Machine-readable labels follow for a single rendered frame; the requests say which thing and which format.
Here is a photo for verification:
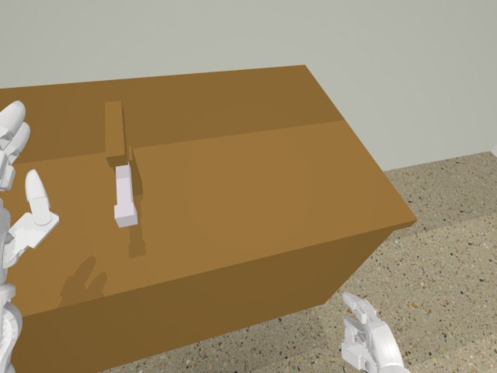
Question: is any left robot forearm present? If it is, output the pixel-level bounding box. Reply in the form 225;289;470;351
0;283;23;373

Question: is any left robot hand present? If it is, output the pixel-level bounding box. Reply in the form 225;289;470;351
0;100;59;285

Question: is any tap lever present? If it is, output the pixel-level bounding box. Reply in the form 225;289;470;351
114;156;137;228

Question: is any right robot hand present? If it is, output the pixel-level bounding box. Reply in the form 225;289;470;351
341;291;404;373

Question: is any counter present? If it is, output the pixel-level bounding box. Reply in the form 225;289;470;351
0;64;418;373

